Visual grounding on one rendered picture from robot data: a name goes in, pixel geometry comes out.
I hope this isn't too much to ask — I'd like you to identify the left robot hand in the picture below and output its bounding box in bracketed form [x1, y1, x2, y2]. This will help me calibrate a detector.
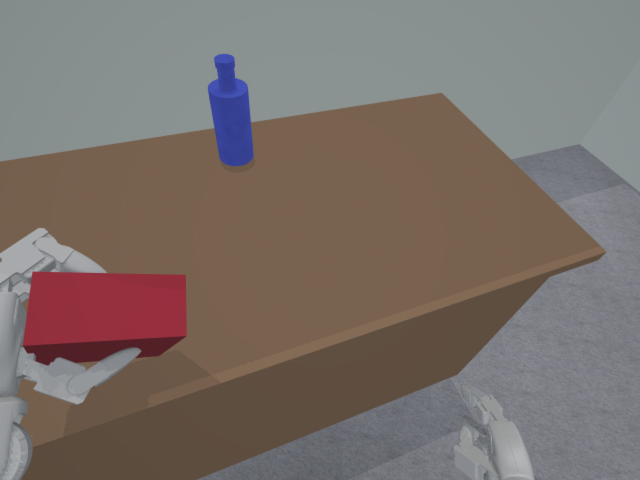
[0, 228, 141, 405]

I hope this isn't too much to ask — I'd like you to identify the table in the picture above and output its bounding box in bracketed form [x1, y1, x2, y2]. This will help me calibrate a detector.
[0, 93, 607, 480]

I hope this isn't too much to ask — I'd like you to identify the right robot hand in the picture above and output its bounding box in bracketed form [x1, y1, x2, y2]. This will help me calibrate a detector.
[454, 383, 534, 480]

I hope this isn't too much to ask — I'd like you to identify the sponge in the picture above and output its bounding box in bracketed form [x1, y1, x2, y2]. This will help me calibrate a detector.
[23, 272, 187, 365]

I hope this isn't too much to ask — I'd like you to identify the left robot forearm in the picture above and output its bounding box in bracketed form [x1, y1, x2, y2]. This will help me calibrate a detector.
[0, 396, 33, 480]

